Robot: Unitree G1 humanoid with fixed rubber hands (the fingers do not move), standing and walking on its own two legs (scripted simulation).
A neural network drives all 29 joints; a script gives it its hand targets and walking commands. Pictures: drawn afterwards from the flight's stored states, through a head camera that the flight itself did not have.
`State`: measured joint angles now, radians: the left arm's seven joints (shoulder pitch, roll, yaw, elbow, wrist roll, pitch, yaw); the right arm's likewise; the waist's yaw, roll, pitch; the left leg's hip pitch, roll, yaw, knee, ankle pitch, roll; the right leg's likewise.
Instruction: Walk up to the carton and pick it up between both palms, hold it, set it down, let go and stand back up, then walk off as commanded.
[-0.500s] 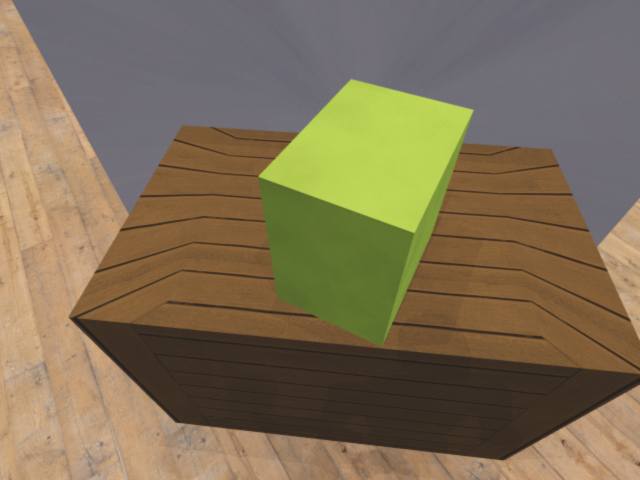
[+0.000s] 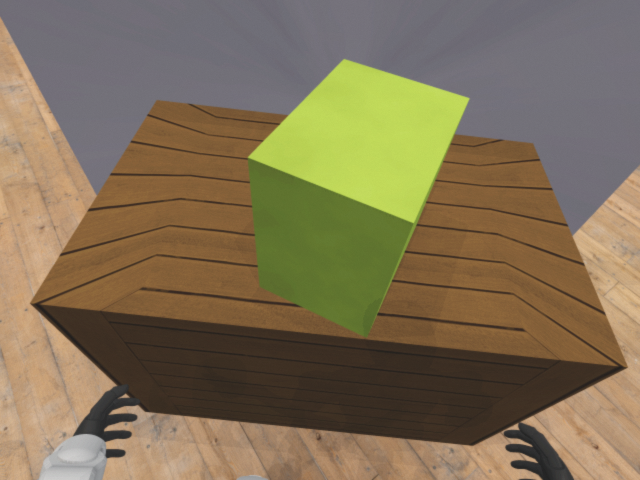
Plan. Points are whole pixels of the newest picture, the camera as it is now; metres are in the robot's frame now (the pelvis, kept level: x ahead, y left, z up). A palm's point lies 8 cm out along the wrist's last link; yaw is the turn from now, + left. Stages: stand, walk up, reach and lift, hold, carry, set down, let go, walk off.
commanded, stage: reach and lift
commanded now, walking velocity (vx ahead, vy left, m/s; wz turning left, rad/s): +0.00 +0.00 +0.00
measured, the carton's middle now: (355, 200) +0.51 -0.03 +0.03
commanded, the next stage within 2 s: none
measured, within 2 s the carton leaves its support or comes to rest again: neither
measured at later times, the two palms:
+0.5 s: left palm out of the picture +0.14 +0.32 -0.05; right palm out of the picture +0.12 -0.20 -0.05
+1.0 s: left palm (68, 426) +0.19 +0.30 -0.02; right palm (489, 463) +0.16 -0.17 -0.02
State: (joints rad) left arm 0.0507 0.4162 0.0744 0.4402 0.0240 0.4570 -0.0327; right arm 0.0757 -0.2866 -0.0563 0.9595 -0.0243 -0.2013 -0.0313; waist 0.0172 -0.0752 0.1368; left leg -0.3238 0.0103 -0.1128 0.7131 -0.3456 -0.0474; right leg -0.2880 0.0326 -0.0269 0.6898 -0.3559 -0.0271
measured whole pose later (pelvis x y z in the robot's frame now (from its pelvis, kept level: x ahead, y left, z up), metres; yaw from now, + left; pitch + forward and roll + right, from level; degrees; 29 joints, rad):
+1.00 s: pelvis +0.01 +0.02 +0.02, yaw +0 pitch -5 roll -2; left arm 0.22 0.42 0.06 0.29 -0.13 0.09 -0.17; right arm 0.33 0.02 -0.05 0.36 0.06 -0.15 -0.25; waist 0.02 -0.04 0.13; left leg -0.18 0.00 -0.10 0.54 -0.27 -0.01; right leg -0.11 0.01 -0.02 0.46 -0.26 0.00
